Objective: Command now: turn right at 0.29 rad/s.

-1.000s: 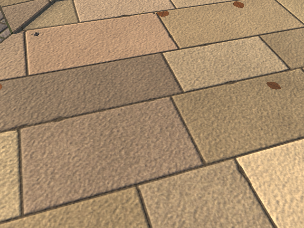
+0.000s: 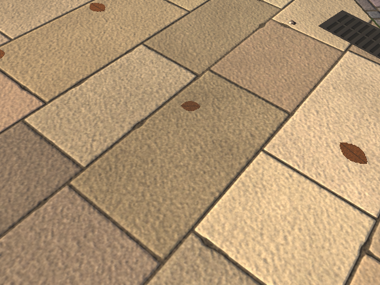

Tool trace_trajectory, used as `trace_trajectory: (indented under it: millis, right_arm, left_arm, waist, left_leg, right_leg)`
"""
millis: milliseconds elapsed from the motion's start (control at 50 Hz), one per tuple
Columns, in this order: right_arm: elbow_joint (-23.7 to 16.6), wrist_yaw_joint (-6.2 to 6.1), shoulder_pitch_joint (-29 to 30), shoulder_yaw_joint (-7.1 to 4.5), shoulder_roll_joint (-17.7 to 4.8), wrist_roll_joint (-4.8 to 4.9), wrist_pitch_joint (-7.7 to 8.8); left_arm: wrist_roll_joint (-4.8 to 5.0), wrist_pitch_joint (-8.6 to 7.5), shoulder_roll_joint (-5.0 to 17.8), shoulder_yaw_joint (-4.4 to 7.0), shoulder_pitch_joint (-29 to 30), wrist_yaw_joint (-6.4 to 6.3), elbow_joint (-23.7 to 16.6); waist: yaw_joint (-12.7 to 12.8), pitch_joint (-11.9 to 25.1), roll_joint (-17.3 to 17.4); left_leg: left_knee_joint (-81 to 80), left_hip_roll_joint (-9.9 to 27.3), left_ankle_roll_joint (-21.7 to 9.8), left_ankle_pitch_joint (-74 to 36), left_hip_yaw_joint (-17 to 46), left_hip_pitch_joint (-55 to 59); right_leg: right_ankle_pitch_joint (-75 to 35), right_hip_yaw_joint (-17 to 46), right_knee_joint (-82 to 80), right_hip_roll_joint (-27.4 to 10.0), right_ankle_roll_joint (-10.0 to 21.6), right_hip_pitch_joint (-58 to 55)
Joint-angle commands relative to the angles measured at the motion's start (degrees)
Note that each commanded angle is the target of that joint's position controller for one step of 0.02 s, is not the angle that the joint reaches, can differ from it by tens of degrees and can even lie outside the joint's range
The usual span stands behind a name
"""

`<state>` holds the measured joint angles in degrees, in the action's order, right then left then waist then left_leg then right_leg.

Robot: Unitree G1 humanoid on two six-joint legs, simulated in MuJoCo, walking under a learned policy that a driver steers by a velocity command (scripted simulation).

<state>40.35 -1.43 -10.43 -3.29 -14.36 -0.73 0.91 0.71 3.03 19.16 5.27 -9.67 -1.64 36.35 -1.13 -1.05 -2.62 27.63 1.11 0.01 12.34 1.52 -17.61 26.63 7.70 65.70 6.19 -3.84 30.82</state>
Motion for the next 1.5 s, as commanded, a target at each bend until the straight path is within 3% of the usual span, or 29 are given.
trace_trajectory:
  millis: [20,160,180,200,220,260,300,400,520,540,560,580,600,660,800,900,980,1000,1020,1040,1060,1080,1140,1300,1400,1420,1440,1460,1500]
  right_arm:
    - [-3.53,-0.40,1.95,-1.70,-7.75,0.08,-0.10]
    - [-1.46,0.13,0.08,-1.56,-9.01,1.89,-0.86]
    - [-0.60,0.39,-2.20,-0.84,-7.19,1.53,-0.30]
    - [-0.89,1.06,-2.59,0.22,-4.25,-0.29,0.37]
    - [-2.14,1.07,-1.85,0.65,-2.55,-0.26,0.97]
    - [-3.82,0.86,7.32,-1.29,-9.36,1.30,1.59]
    - [-3.05,0.90,4.96,-2.16,-9.56,1.88,1.90]
    - [-1.85,3.11,5.28,-0.50,-4.06,1.52,4.43]
    - [1.29,3.42,-4.13,-1.33,-7.06,2.12,4.02]
    - [2.48,2.88,-9.30,-1.86,-8.41,2.28,4.07]
    - [2.86,2.25,-14.99,-2.85,-13.63,1.41,4.28]
    - [3.36,3.04,-18.52,-3.90,-18.14,0.73,4.59]
    - [2.43,3.22,-14.16,-2.51,-13.83,0.91,5.02]
    - [0.96,3.17,-7.19,-0.84,-8.97,0.38,5.08]
    - [3.29,1.32,-9.06,-0.69,-9.30,0.85,3.70]
    - [4.60,0.02,-12.00,-1.79,-11.63,2.06,1.56]
    - [2.34,-0.56,-7.32,-2.44,-11.57,2.45,0.73]
    - [1.08,-0.39,-7.42,-1.75,-9.25,1.94,0.84]
    - [-0.20,-0.07,-12.00,-0.29,-4.11,0.14,1.04]
    - [0.55,0.26,-19.96,0.09,-5.38,1.38,0.93]
    - [1.97,0.15,-18.51,-1.69,-11.03,2.32,-0.10]
    - [0.74,-0.14,-13.12,-2.24,-11.83,2.64,-1.20]
    - [-0.26,-1.13,-11.70,-2.34,-9.11,1.88,-4.46]
    - [-5.12,0.48,-5.21,-1.60,-7.63,1.20,-4.46]
    - [-4.30,1.38,-8.86,-2.87,-9.24,0.91,-4.58]
    - [-4.32,0.88,-10.48,-3.81,-12.14,0.62,-4.48]
    - [-6.80,-0.27,-8.83,-4.76,-18.30,0.81,-4.39]
    - [-8.09,0.37,-8.54,-4.74,-19.15,-1.55,-2.97]
    - [-8.51,0.66,-2.26,-4.00,-15.82,-0.72,-0.97]
  left_arm:
    - [0.18,-0.40,0.59,-0.15,0.01,-0.03,-3.76]
    - [-0.23,-0.88,0.05,-0.56,-2.05,1.16,-1.85]
    - [-0.90,-0.96,0.38,-0.80,-3.07,1.10,-1.78]
    - [-1.50,-0.93,3.26,-0.46,-5.29,0.64,-1.88]
    - [-1.74,-0.99,6.00,0.36,-5.45,1.01,-0.16]
    - [-1.97,-2.34,6.51,0.77,-7.01,1.10,-0.40]
    - [-0.88,-4.20,5.51,0.38,-8.18,0.54,0.88]
    - [0.03,-5.45,4.22,0.28,-7.25,0.61,1.06]
    - [0.60,-5.43,4.29,0.10,-7.63,1.89,2.06]
    - [0.06,-5.58,1.97,-0.73,-7.21,1.93,2.06]
    - [-0.77,-6.14,-2.71,-2.12,-6.21,1.98,0.34]
    - [0.55,-7.21,-0.70,-1.56,-6.10,1.32,-2.43]
    - [1.55,-7.83,3.93,-0.31,-6.20,1.21,-1.68]
    - [0.25,-7.78,3.03,-0.10,-4.52,1.54,0.16]
    - [-1.36,-7.80,-1.90,-1.36,1.82,1.60,-1.34]
    - [-0.55,-7.74,-0.71,-1.18,9.47,2.61,-3.19]
    - [-1.26,-8.55,3.58,0.55,2.14,2.29,-1.31]
    - [-2.18,-8.92,6.01,1.13,-2.45,1.77,-0.77]
    - [-3.30,-8.44,9.33,1.47,-6.06,1.04,-1.24]
    - [-2.76,-7.33,7.50,0.96,-6.02,1.32,-1.60]
    - [-1.80,-6.38,3.96,0.16,-3.19,1.43,-2.75]
    - [-1.15,-5.71,1.57,-0.59,-0.01,1.11,-2.92]
    - [-2.14,-4.82,2.31,-0.63,6.91,0.92,-1.64]
    - [-1.31,-4.29,5.94,0.84,7.96,-0.06,0.77]
    - [0.48,-2.89,5.50,0.88,6.68,0.38,3.20]
    - [0.22,-2.45,3.04,0.42,4.01,0.65,4.39]
    - [-2.16,-2.32,0.45,-0.43,3.06,1.04,2.42]
    - [-1.87,-2.71,3.25,0.55,10.34,0.36,0.30]
    - [-0.57,-2.42,4.63,1.46,8.59,-0.45,1.62]
  waist:
    - [0.88,6.10,12.40]
    - [1.10,5.36,13.83]
    - [1.05,7.25,11.42]
    - [0.38,9.56,2.22]
    - [-0.69,7.79,-11.01]
    - [5.62,-2.09,-10.29]
    - [4.38,-4.72,-10.43]
    - [3.91,-1.21,-5.65]
    - [-1.41,0.53,-3.32]
    - [-3.87,1.80,-1.22]
    - [-5.42,4.03,11.80]
    - [-5.55,5.91,22.36]
    - [-3.85,1.58,14.98]
    - [-0.69,-2.59,7.59]
    - [-0.20,-0.83,6.79]
    - [-2.03,0.18,8.50]
    - [3.01,4.41,8.84]
    - [4.59,10.04,5.50]
    - [3.08,18.14,-7.53]
    - [1.15,26.82,-16.48]
    - [1.76,22.25,-7.81]
    - [1.65,15.03,-4.47]
    - [-1.48,5.55,-5.64]
    - [0.13,7.08,-4.49]
    - [-2.02,6.34,-2.20]
    - [-1.72,3.83,6.09]
    - [1.29,1.52,23.42]
    - [-3.27,2.96,18.79]
    - [0.58,1.88,11.02]
  left_leg:
    - [-6.26,10.59,-11.35,-25.97,8.36,10.71]
    - [-3.69,10.64,-10.01,-18.18,8.57,6.40]
    - [-3.68,9.47,-6.46,-8.82,7.82,2.26]
    - [3.72,5.18,-1.98,3.37,2.99,-4.42]
    - [5.73,-0.41,0.55,12.77,-3.58,-7.38]
    - [18.67,-0.74,1.27,15.04,-2.76,-15.23]
    - [26.83,1.87,0.07,16.08,0.34,-23.06]
    - [14.40,1.56,-1.35,5.34,-2.65,-14.48]
    - [2.61,-1.71,-2.37,-0.56,-4.92,9.43]
    - [1.10,0.74,-3.58,1.03,-1.49,16.45]
    - [-6.74,12.96,-8.17,9.35,16.45,24.34]
    - [-16.35,21.76,-16.22,24.66,39.96,26.45]
    - [-17.59,21.90,-16.25,31.13,39.70,23.08]
    - [-17.92,14.36,-11.81,14.44,22.79,15.62]
    - [-15.25,7.49,-10.38,-35.74,4.65,11.17]
    - [-9.61,8.35,-9.63,-32.37,7.75,12.30]
    - [1.38,6.93,-6.39,-31.04,11.95,13.16]
    - [10.62,3.04,-4.19,-24.38,10.44,8.50]
    - [27.70,-3.80,-0.92,8.93,6.93,-6.19]
    - [41.29,-6.48,0.90,32.05,6.92,-14.39]
    - [46.35,-2.83,2.30,26.64,7.48,-16.50]
    - [47.08,-1.09,3.33,22.34,4.71,-19.20]
    - [42.34,1.73,5.48,15.01,1.50,-11.69]
    - [23.33,3.85,2.48,7.89,-1.68,-4.04]
    - [5.05,0.05,-2.77,1.74,-5.20,6.90]
    - [-3.74,4.20,-6.00,-5.06,3.65,10.10]
    - [-7.46,18.29,-14.18,-19.05,24.92,14.10]
    - [-11.48,20.88,-20.26,-14.24,29.96,7.05]
    - [-11.21,14.89,-13.95,-6.41,21.38,6.04]
  right_leg:
    - [-1.25,-2.96,-6.47,-2.38,-1.75,0.83]
    - [-15.66,-8.80,-44.39,-3.93,2.26,-19.42]
    - [-19.01,-5.49,-46.89,-6.08,4.00,-26.79]
    - [-23.73,4.25,-45.89,-14.66,6.77,-33.81]
    - [-6.00,9.62,-46.86,-19.19,12.84,-26.48]
    - [14.95,18.82,-56.37,-21.94,16.92,-21.41]
    - [11.15,20.34,-57.03,-23.04,17.51,-25.08]
    - [-5.61,8.26,-55.94,-17.73,14.87,-24.61]
    - [-2.66,5.55,-48.38,-16.49,12.88,-11.83]
    - [-3.46,2.85,-41.27,-14.11,10.70,-7.34]
    - [-1.74,-5.01,-20.12,-7.39,6.08,2.46]
    - [6.89,-4.53,-4.92,-3.57,4.75,13.48]
    - [3.33,-1.17,1.85,-7.72,5.66,17.71]
    - [-10.53,-2.70,-0.79,-12.43,6.82,16.18]
    - [-23.96,-7.01,-20.81,-9.54,1.90,5.87]
    - [-29.01,-5.97,-32.91,-5.66,1.98,0.03]
    - [-30.70,-5.38,-41.90,-5.12,5.68,-12.38]
    - [-43.04,-2.61,-42.00,-10.30,8.45,-24.43]
    - [-68.63,9.44,-35.70,-24.87,14.37,-43.11]
    - [-63.36,23.62,-38.30,-34.64,22.80,-48.54]
    - [-47.83,20.53,-42.11,-31.14,21.16,-41.66]
    - [-37.58,13.80,-43.89,-27.56,18.66,-35.41]
    - [-23.88,1.97,-50.66,-20.92,16.52,-14.99]
    - [-23.33,-5.47,-51.88,-24.33,18.01,-15.68]
    - [-14.63,-10.63,-43.24,-22.25,11.05,-13.92]
    - [-8.12,-15.33,-32.62,-17.74,5.91,-8.00]
    - [10.03,-18.90,-14.46,-8.44,-0.46,7.58]
    - [11.78,-7.94,-4.36,-5.81,0.35,9.83]
    - [0.15,-4.46,-1.30,-7.81,2.26,9.87]
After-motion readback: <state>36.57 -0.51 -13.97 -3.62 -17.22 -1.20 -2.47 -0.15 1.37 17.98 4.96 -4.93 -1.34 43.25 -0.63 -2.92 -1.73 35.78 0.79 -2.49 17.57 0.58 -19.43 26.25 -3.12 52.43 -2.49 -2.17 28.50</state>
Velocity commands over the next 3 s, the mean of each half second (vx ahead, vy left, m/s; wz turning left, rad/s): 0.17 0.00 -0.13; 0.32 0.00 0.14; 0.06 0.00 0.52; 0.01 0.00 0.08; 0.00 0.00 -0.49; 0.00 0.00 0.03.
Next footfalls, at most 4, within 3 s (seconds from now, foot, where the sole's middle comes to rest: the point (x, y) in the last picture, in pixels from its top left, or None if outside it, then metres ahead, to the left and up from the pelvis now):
0.18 right None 0.02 -0.14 -0.78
0.54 left None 0.14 0.11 -0.78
1.00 right None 0.41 -0.09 -0.78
1.42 left None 0.28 0.14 -0.78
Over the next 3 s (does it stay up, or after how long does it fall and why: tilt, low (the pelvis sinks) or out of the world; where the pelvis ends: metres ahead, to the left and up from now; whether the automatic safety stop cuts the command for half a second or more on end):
stays up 0.30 -0.02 -0.01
